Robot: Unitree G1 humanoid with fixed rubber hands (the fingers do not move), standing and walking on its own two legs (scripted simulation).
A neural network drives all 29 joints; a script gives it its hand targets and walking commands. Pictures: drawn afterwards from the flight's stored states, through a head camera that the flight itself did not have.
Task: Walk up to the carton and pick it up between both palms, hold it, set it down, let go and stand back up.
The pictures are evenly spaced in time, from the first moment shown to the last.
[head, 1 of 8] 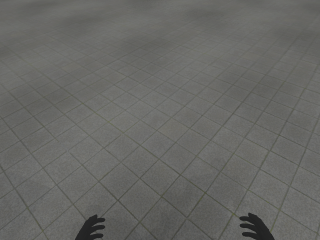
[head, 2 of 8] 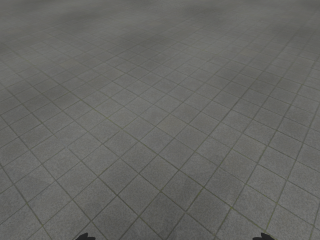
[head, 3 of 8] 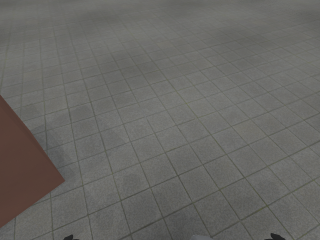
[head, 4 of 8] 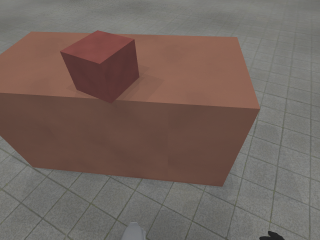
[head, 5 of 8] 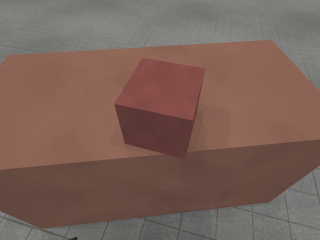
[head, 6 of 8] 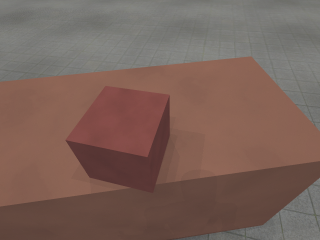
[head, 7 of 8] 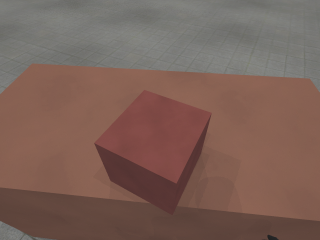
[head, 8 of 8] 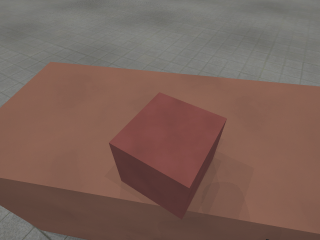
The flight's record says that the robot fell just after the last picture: no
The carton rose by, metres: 0.00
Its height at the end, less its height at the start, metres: +0.00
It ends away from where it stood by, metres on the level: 0.00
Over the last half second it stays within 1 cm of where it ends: yes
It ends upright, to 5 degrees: yes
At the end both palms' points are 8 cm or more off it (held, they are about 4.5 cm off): yes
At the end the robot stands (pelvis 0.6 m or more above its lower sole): yes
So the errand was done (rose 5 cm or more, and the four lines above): no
